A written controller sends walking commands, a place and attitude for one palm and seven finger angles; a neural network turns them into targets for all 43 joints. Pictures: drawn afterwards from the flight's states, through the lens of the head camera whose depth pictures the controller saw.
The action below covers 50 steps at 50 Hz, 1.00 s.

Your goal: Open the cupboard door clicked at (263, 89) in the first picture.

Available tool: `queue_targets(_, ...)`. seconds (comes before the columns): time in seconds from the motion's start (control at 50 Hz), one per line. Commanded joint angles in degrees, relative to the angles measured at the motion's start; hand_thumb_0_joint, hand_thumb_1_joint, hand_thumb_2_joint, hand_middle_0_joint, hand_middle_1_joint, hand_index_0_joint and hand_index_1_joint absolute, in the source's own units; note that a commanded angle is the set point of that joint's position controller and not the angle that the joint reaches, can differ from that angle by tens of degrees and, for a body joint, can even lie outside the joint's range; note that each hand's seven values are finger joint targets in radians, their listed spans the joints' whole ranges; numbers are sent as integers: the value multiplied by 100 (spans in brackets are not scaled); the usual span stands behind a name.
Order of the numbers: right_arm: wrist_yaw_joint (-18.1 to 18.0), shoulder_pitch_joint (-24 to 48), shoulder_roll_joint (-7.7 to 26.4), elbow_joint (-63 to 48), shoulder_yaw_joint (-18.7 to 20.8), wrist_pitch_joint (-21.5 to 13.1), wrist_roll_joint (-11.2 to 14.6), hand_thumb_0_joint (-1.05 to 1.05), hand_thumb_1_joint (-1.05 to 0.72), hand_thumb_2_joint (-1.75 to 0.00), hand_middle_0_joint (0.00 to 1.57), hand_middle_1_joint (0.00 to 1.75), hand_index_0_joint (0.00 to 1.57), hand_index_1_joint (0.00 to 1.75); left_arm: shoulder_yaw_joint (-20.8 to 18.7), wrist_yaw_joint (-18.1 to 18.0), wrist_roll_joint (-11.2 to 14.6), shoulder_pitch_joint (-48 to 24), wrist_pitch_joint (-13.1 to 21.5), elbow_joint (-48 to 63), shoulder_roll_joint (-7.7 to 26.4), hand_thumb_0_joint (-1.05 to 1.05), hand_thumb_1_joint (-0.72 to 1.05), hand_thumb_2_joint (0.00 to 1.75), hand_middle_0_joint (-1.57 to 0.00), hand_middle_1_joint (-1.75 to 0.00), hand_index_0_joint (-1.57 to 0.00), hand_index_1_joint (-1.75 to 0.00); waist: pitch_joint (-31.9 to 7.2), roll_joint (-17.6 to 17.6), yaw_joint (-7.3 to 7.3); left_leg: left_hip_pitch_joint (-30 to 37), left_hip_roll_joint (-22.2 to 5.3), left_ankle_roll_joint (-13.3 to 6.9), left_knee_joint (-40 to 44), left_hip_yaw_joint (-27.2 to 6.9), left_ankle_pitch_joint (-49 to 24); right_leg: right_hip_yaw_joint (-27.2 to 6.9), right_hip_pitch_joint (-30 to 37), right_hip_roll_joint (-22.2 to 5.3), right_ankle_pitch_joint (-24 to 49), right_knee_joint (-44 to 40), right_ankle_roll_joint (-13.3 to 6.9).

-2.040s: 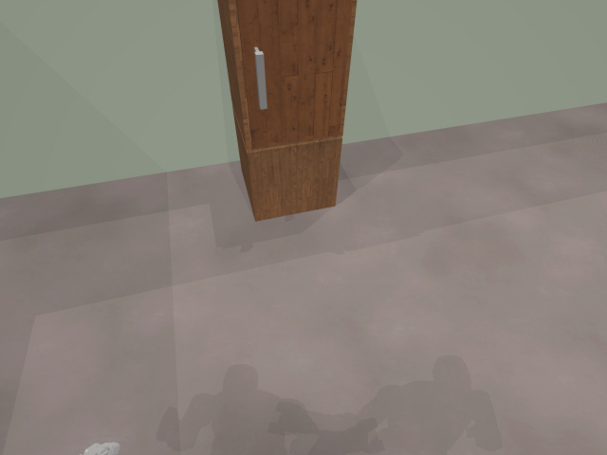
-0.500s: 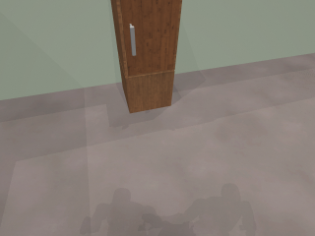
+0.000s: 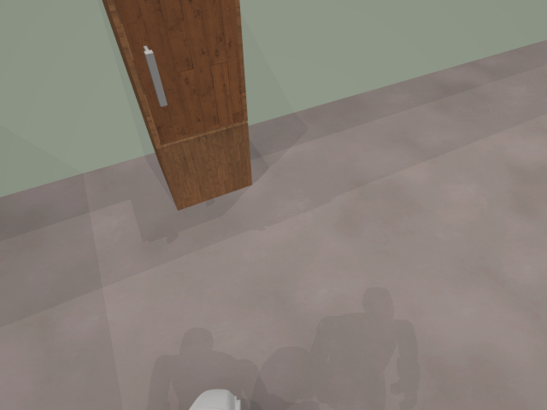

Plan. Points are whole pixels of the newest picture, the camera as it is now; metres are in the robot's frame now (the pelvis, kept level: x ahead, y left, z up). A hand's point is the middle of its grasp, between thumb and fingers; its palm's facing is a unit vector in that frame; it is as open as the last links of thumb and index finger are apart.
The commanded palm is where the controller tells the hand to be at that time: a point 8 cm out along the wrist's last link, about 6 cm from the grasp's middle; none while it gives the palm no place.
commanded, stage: walk to a spot facing it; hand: left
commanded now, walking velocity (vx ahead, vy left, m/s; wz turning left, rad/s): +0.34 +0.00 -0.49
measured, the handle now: (154, 76) +1.04 +0.50 -0.07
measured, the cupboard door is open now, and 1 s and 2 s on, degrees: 0 0 0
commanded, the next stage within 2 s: turn to face it in 0.92 s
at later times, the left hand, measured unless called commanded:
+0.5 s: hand (167, 302) +0.33 +0.25 -0.16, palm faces -0.24 -0.94 -0.23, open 7.4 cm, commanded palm none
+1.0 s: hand (275, 226) +0.54 +0.06 -0.16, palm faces -0.58 -0.79 -0.22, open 7.3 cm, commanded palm none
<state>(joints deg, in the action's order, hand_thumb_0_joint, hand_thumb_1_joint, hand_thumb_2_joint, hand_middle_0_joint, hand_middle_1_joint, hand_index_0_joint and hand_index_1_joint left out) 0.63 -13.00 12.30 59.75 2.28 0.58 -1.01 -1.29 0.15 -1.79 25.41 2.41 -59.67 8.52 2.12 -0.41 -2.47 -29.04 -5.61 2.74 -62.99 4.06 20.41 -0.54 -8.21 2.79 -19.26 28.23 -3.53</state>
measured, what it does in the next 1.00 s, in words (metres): walks ahead, turning right: left foot, then right foot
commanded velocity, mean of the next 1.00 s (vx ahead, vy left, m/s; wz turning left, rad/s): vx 0.29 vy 0.00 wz -0.56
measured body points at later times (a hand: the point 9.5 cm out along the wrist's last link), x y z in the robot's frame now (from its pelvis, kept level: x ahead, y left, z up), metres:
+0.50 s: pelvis +0.20 +0.06 +0.00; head +0.21 +0.08 +0.45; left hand +0.34 +0.30 -0.14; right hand +0.16 -0.18 -0.13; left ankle +0.22 +0.16 -0.74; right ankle +0.19 -0.06 -0.65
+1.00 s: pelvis +0.36 -0.05 +0.00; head +0.38 -0.07 +0.44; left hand +0.57 +0.10 -0.15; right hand +0.26 -0.28 -0.15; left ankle +0.48 +0.07 -0.67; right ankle +0.35 -0.14 -0.74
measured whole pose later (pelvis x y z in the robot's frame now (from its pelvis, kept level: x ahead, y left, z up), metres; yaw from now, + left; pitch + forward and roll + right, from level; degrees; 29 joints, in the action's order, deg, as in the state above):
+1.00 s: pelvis +0.36 -0.05 +0.00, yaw -36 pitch -1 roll +0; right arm -0.1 -12.1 11.1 53.6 2.4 -0.5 -1.2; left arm -2.9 0.4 -1.6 10.7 1.0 -54.0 11.3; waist 4.3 -0.3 1.9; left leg -30.9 -9.6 4.6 -60.1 3.8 19.5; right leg 2.2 -17.9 3.1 -11.9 30.4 -4.2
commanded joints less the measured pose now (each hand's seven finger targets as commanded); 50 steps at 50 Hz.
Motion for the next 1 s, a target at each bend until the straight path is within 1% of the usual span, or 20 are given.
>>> queue_targets(0.0, 49, 778, 298, -890, 175, -244, 5, 0, -90, -90, 20, 30, 20, 30, -316, -79, 32, 240, 158, 230, 1116, 0, 90, 90, -20, -30, -20, -30, 368, 669, 118, -913, -81, 79, 404, -103, -813, -1694, -65, -1394, 1308, -1629, -762)
queue_targets(0.12, 86, 1350, 164, -1249, 146, -363, 39, 0, -90, -90, 20, 30, 20, 30, -355, -130, 3, 308, 134, 194, 1116, 0, 90, 90, -20, -30, -20, -30, 342, 850, -62, -230, 132, -34, 1974, 32, -878, -1601, 101, -1303, 2129, -1292, -591)
queue_targets(0.18, -22, 394, 378, -1006, 204, -458, 35, 0, -90, -90, 20, 30, 20, 30, -445, -126, 27, -76, 107, 303, 1227, 0, 90, 90, -20, -30, -20, -30, -57, 701, 402, 1640, 398, -151, 3163, 139, -1000, -1425, -340, -1035, 2691, -304, -405)
queue_targets(0.2, -128, -522, 680, -731, 267, -489, 14, 0, -90, -90, 20, 30, 20, 30, -463, -99, 57, -115, 110, 332, 1108, 0, 90, 90, -20, -30, -20, -30, -555, 291, 759, 3029, 186, -231, 3455, -41, -1061, -1245, -814, -740, 2689, 811, -254)
queue_targets(0.22, -192, -1320, 1387, -547, 439, -513, -95, 0, -90, -90, 20, 30, 20, 30, -468, -22, 143, 178, 71, 415, 770, 0, 90, 90, -20, -30, -20, -30, -1347, -1211, 942, 4398, -1414, -672, 3657, -1923, -661, -546, -1970, -35, 613, 2635, 13)
queue_targets(0.24, -180, -1685, 1643, -535, 427, -457, -50, 0, -90, -90, 20, 30, 20, 30, -403, 32, 133, 16, 99, 597, 602, 0, 90, 90, -20, -30, -20, -30, -1324, -1666, 932, 4133, -2408, -1108, 4544, -3318, -197, -230, -2627, 157, -1381, 4149, 150)
queue_targets(0.26, -174, -1140, 1373, -611, 366, -454, -37, 0, -90, -90, 20, 30, 20, 30, -408, 24, 84, -215, 73, 628, 671, 0, 90, 90, -20, -30, -20, -30, -904, -1154, 773, 3290, -2553, -1196, 5048, -3351, 1117, -329, -2923, -160, -1227, 4833, 123)
queue_targets(0.3, -167, -390, 657, -744, 210, -493, -39, 0, -90, -90, 20, 30, 20, 30, -444, 150, 2, -716, -13, 680, 643, 0, 90, 90, -20, -30, -20, -30, 207, -936, 450, 1926, -1950, -960, 5277, -2180, 1239, -178, -3081, -689, -247, 4974, 165)
queue_targets(0.36, -198, -159, 383, -678, 158, -595, -40, 0, -90, -90, 20, 30, 20, 30, -444, 250, -34, -506, -225, 645, 481, 0, 90, 90, -20, -30, -20, -30, 76, -769, 97, 1453, -1511, -810, 5180, -610, -61, 2, -2661, -898, 327, 4498, 277)
queue_targets(0.5, -181, -740, 526, -429, 218, -645, -25, 0, -90, -90, 20, 30, 20, 30, -393, 336, -57, -1645, -348, 1102, 444, 0, 90, 90, -20, -30, -20, -30, 340, -381, 281, 2295, -1563, -994, 5299, 338, -1075, 228, -3310, -1136, 1103, 2884, 485)
queue_targets(0.62, -151, -1206, 701, -269, 215, -537, -91, 0, -90, -90, 20, 30, 20, 30, -310, 346, -18, -2604, -292, 1362, 438, 0, 90, 90, -20, -30, -20, -30, 492, -601, 586, 2774, -1573, -850, 4860, 1009, -2326, 699, -2704, -801, 970, 1378, 288)
queue_targets(0.66, -144, -1224, 809, -265, 240, -506, -102, 0, -90, -90, 20, 30, 20, 30, -320, 330, -17, -2499, -242, 1353, 541, 0, 90, 90, -20, -30, -20, -30, 317, -592, 470, 3028, -1638, -764, 4279, 1199, -3513, 869, -2273, -583, 564, 1042, 121)
queue_targets(0.7, -129, -1079, 1032, -370, 264, -472, -59, 0, -90, -90, 20, 30, 20, 30, -391, 296, -23, -1458, -143, 1050, 798, 0, 90, 90, -20, -30, -20, -30, -443, -587, -40, 2900, -1430, -538, 2526, 1550, -4897, 1185, -624, -133, 478, 471, -90)
queue_targets(0.72, -58, -1074, 968, -466, 230, -446, 10, 0, -90, -90, 20, 30, 20, 30, -513, 251, -37, -558, -51, 789, 1288, 0, 90, 90, -20, -30, -20, -30, -1104, 44, -475, 1639, -1240, -260, 1002, 1625, -3955, 741, 1315, -443, 975, 220, -296)
queue_targets(0.74, -25, -1149, 501, -736, 132, -450, 86, 0, -90, -90, 20, 30, 20, 30, -679, 132, 0, 94, 7, 688, 2052, 0, 90, 90, -20, -30, -20, -30, -1803, 1298, -617, -459, -265, 89, -912, 1374, 891, -2243, 2834, -2303, 1880, -84, -969)
queue_targets(0.76, -107, -552, 552, -928, 128, -459, 88, 0, -90, -90, 20, 30, 20, 30, -728, 62, 157, 256, -55, 614, 2366, 0, 90, 90, -20, -30, -20, -30, -1757, 1073, -659, -1114, -149, 32, -1827, 438, 1476, -3120, 2617, -2836, 2863, -593, -1381)
queue_targets(0.82, -123, -235, 626, -874, 159, -371, -8, 0, -90, -90, 20, 30, 20, 30, -501, -4, 153, -1011, -41, 986, 1647, 0, 90, 90, -20, -30, -20, -30, -548, 191, -35, -791, -640, 73, -1451, -242, 158, -1883, 361, -2170, 1886, -1014, -972)
queue_targets(0.86, -124, -653, 450, -706, 142, -211, -54, 0, -90, -90, 20, 30, 20, 30, -452, -37, 75, -1517, 3, 1073, 1439, 0, 90, 90, -20, -30, -20, -30, -365, 335, 395, -143, -591, 146, -717, -145, 26, -1163, -678, -1776, 1870, -1168, -786)
queue_targets(0.9, -116, -735, 373, -700, 142, -148, -56, 0, -90, -90, 20, 30, 20, 30, -451, -32, 36, -1545, 18, 1052, 1366, 0, 90, 90, -20, -30, -20, -30, -360, 521, 487, 110, -467, 195, -119, -71, -51, -1052, -1082, -1563, 1627, -1206, -776)
queue_targets(0.98, -60, -185, 291, -983, 149, -174, -37, 0, -90, -90, 20, 30, 20, 30, -496, 20, 35, -1317, -4, 979, 1397, 0, 90, 90, -20, -30, -20, -30, -300, 719, 323, 236, -199, 193, 1044, 1, -298, -1264, -1175, -1326, 873, -1211, -761)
